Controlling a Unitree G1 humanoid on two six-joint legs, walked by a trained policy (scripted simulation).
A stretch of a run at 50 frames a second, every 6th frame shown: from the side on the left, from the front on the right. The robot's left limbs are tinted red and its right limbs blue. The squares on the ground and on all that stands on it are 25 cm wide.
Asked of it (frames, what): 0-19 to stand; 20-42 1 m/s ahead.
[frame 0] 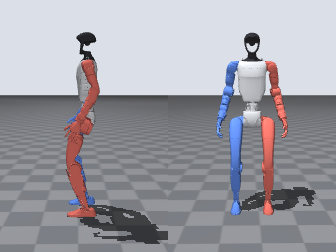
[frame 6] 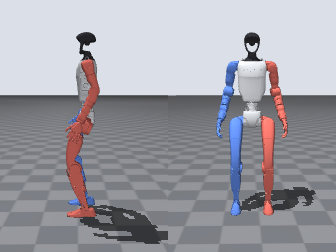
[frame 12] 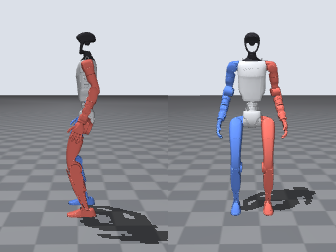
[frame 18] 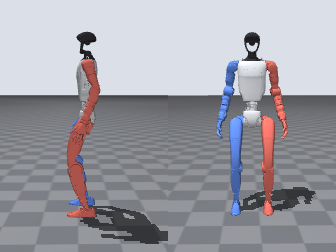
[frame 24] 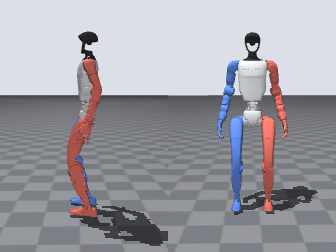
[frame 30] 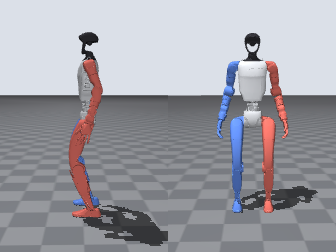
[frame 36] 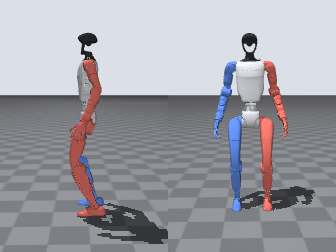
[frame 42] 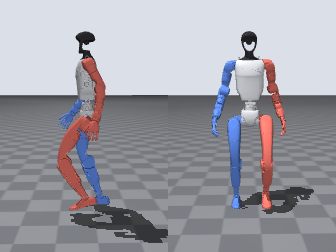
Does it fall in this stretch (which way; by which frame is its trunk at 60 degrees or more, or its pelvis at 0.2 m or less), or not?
no
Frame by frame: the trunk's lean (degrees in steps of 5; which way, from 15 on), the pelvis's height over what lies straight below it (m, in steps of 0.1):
0: 0, 0.8
6: 0, 0.8
12: 0, 0.8
18: 0, 0.8
24: 0, 0.8
30: 0, 0.8
36: 0, 0.8
42: 0, 0.8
